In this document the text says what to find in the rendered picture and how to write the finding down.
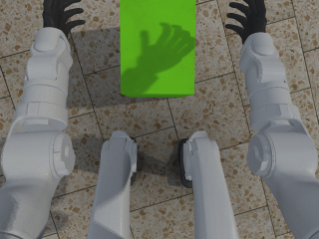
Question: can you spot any right robot thigh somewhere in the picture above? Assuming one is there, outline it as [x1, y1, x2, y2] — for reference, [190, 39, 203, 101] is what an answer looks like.
[183, 137, 239, 239]

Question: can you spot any robot left upper arm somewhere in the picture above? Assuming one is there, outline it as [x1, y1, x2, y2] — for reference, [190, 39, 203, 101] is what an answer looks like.
[0, 129, 76, 239]

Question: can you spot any left robot hand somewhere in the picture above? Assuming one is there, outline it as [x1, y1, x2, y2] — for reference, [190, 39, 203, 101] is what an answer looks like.
[42, 0, 86, 39]

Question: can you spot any right robot forearm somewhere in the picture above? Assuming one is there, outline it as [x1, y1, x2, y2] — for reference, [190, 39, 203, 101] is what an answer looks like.
[238, 32, 319, 170]

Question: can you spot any carton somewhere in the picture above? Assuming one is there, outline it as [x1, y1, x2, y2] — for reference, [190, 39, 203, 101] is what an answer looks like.
[120, 0, 196, 98]

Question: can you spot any left robot forearm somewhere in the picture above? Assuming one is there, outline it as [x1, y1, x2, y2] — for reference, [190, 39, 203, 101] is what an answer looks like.
[0, 27, 73, 177]

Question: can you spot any right robot hand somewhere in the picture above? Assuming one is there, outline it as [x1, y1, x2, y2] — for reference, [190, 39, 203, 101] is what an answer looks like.
[224, 0, 267, 45]

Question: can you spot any robot left shin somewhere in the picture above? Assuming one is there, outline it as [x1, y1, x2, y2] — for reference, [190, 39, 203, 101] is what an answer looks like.
[100, 130, 134, 176]

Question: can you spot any robot right upper arm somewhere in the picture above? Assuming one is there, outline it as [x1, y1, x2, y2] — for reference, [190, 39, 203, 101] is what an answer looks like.
[246, 131, 319, 239]

